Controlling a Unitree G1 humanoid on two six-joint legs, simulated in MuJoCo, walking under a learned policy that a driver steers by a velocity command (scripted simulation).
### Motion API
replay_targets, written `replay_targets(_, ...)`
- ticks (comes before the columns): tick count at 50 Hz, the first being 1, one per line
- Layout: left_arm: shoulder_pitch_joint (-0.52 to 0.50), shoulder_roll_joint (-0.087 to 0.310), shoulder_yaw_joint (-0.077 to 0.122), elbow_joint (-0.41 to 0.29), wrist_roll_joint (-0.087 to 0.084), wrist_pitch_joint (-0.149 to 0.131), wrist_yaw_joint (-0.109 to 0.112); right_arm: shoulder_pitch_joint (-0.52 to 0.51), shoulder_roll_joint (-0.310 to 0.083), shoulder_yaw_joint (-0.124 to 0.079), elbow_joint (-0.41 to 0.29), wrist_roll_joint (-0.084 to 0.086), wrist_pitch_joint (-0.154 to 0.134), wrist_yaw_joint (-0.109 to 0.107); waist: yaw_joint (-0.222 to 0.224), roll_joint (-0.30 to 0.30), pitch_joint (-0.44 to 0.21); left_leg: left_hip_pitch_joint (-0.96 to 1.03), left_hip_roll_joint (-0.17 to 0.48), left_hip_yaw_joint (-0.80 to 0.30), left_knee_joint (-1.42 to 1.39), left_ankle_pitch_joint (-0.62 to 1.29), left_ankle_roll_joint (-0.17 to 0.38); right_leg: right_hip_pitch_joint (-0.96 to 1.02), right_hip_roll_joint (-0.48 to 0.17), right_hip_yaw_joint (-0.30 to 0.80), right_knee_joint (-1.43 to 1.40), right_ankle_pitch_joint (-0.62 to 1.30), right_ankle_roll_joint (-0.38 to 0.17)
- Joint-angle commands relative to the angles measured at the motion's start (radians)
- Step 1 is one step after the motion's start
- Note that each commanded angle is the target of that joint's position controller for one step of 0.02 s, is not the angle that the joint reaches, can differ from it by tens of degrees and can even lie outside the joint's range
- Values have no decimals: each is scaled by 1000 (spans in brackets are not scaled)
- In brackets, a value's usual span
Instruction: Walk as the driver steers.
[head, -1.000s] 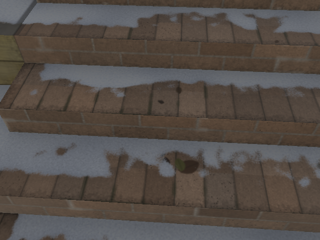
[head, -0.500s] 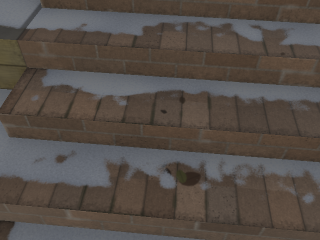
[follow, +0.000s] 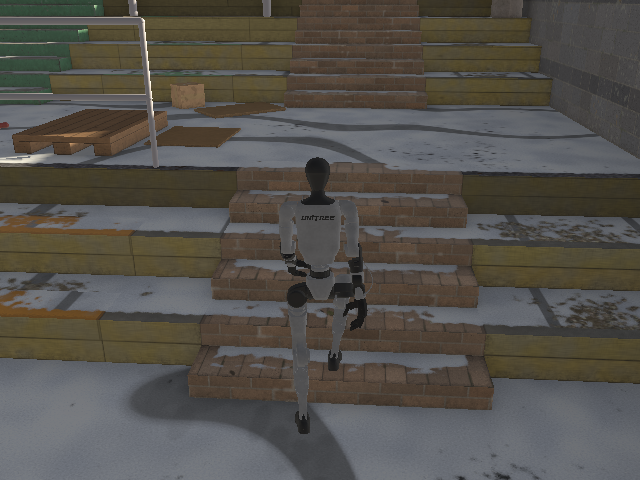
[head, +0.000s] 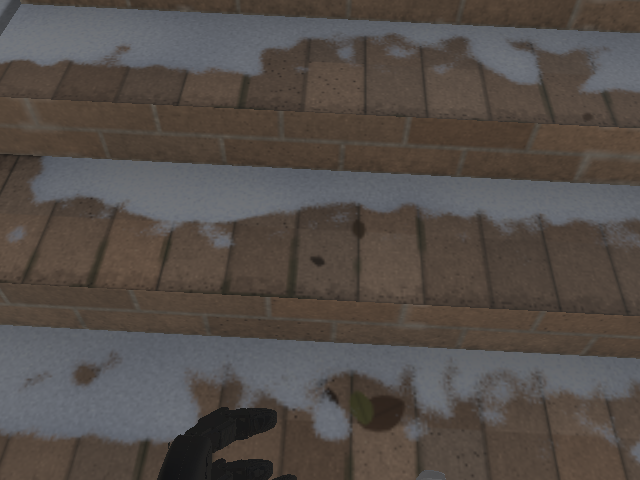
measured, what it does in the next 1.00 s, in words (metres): climbs: right foot 0.14 m higher, then left foot 0.14 m higher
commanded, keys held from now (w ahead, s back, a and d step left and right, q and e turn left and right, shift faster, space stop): w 1.00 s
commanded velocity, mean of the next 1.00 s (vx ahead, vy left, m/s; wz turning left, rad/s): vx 0.49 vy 0.00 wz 0.00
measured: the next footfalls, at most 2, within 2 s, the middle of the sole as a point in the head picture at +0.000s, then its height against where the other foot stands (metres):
right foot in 0.02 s outside the picture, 0.14 m higher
left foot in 0.52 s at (286, 422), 0.14 m higher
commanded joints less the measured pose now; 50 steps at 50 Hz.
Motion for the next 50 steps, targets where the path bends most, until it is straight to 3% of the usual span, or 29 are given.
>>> replay_targets(1,469,169,64,96,29,-17,7,-12,-310,-76,-70,18,-19,10,263,227,-268,-51,228,-33,538,1668,100,693,97,52,-392,7,-53)
replay_targets(2,532,277,106,137,64,-24,7,12,-239,-75,-104,-10,-25,21,238,98,-304,-250,123,-62,856,1151,69,867,-81,437,-557,-29,-116)
replay_targets(3,545,399,148,194,37,-8,21,-26,-113,-74,-175,-29,-29,63,186,-265,-306,-648,-162,-88,1380,44,11,998,-296,1056,-1001,233,-229)
replay_targets(4,431,380,160,201,17,-15,11,-51,-112,-77,-222,-74,-32,73,106,-131,-288,-757,-97,-276,1631,74,42,925,-313,1104,-1082,7,-172)
replay_targets(6,360,174,121,304,22,-28,-13,-245,-51,-73,-346,-91,-22,60,29,-8,-20,-956,-21,-200,1790,118,80,691,-264,831,-1066,-332,-98)
replay_targets(8,390,45,88,390,47,-54,-18,-257,12,-48,-380,-63,5,35,-30,27,72,-1071,-20,-223,1874,77,105,584,-186,552,-1020,-134,-28)
replay_targets(10,443,50,82,446,39,-78,-28,-265,68,-20,-414,-53,31,28,-61,3,105,-1209,-29,-250,1887,36,124,582,-147,382,-1013,-7,23)
replay_targets(12,419,94,78,432,43,-89,-37,-339,50,-9,-452,-49,41,28,-70,-4,131,-1211,-30,-179,1729,39,93,502,-118,277,-1082,44,43)
replay_targets(15,539,153,72,452,31,-114,-39,-506,66,6,-533,-34,46,-3,-16,-104,98,-1402,-39,-66,1952,-81,81,629,-146,287,-1147,206,14)
replay_targets(17,592,163,72,470,17,-112,-27,-616,48,20,-604,-48,40,-4,-9,-60,107,-1423,21,-33,1746,-93,78,687,-122,258,-1184,149,48)
replay_targets(19,680,175,79,471,-2,-103,15,-685,19,25,-631,-50,43,19,48,-64,57,-1298,56,57,1486,-63,60,766,-141,272,-1317,299,5)
replay_targets(20,696,194,85,470,-4,-94,29,-694,9,20,-632,-56,51,29,64,-69,37,-1232,66,65,1407,-79,62,829,-148,258,-1355,436,-12)
replay_targets(22,646,192,82,428,-24,-91,41,-629,32,32,-598,-21,50,40,22,-82,-62,-865,3,150,1091,-121,98,851,-147,131,-1304,1090,-19)
replay_targets(24,690,285,104,393,4,-90,41,-438,-17,1,-521,-6,58,24,-71,-187,-247,-618,-117,169,970,-238,110,1036,-207,138,-1015,1755,-45)
replay_targets(26,587,337,136,337,-7,-114,1,-195,-122,-41,-428,-49,47,24,-192,-214,-355,-390,-88,17,728,-237,159,1072,-220,134,-617,1673,-29)
replay_targets(27,613,246,129,270,-13,-131,-28,-74,-215,-80,-367,-73,45,13,-175,-26,-402,-144,166,-503,524,-516,280,678,-85,149,-235,1239,20)
replay_targets(28,517,233,154,239,26,-132,-58,-119,-280,-119,-334,-54,79,2,-175,173,-379,-161,280,-1096,19,-739,345,422,129,203,260,295,57)
replay_targets(29,501,154,145,167,59,-128,-58,-280,-271,-126,-329,-27,61,14,-45,80,-253,-254,318,-1053,-19,-734,287,266,62,344,556,320,58)
replay_targets(30,417,126,135,99,68,-120,-47,-310,-176,-107,-274,-26,46,13,-1,-27,-112,-382,301,-895,33,-659,240,174,30,290,645,355,46)
replay_targets(31,357,85,124,55,57,-107,-34,-275,-93,-91,-215,-46,27,13,30,-115,2,-485,279,-690,112,-483,197,91,6,276,675,356,24)
replay_targets(33,382,-16,81,39,36,-76,-17,-215,29,-60,-113,-75,-5,22,91,-116,62,-551,186,-420,178,-201,119,-9,22,325,763,331,-13)
replay_targets(36,363,-27,55,21,22,-38,-12,-187,3,-53,-79,-64,-40,43,125,-32,118,-579,124,-200,147,-75,56,-109,18,296,593,286,-9)
replay_targets(38,183,-22,43,-39,16,-25,5,-107,-57,-49,-69,-64,-66,58,65,31,90,-526,145,-206,63,100,65,-202,52,157,735,210,5)
replay_targets(39,141,-17,40,-72,19,-25,17,-81,-94,-53,-63,-50,-73,55,64,75,81,-451,162,-233,46,102,86,-299,29,167,806,135,6)
replay_targets(42,-29,6,22,-172,30,-29,14,-11,-113,-56,-46,-38,-69,33,50,16,93,-368,135,-201,-17,-26,55,-345,-51,116,554,97,6)
replay_targets(45,-106,10,15,-194,26,-17,-15,78,-137,-74,-53,-28,-51,-13,-26,37,-8,-261,138,-165,-183,280,120,-65,-70,22,200,93,18)
replay_targets(47,-13,10,13,-144,-18,-18,-12,25,-148,-71,-104,0,-47,-22,42,49,-129,-313,145,-52,-63,1169,141,406,37,-68,-100,35,-13)
replay_targets(48,96,49,37,-104,-26,-14,-7,55,-209,-84,-121,-16,-46,-21,88,104,-215,-177,181,-59,87,1456,141,490,95,-75,-175,-35,-13)
replay_targets(50,368,157,80,-14,16,-20,-5,-31,-277,-112,-169,-10,-66,9,224,172,-338,-38,224,-60,476,1527,118,668,99,27,-424,-8,-55)
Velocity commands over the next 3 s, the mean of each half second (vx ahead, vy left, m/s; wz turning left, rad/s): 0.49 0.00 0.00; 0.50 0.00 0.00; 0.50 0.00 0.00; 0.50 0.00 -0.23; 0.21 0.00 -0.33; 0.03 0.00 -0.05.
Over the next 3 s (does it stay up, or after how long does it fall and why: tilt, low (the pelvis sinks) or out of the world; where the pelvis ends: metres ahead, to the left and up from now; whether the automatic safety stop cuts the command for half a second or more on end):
stays up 1.52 -0.06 0.82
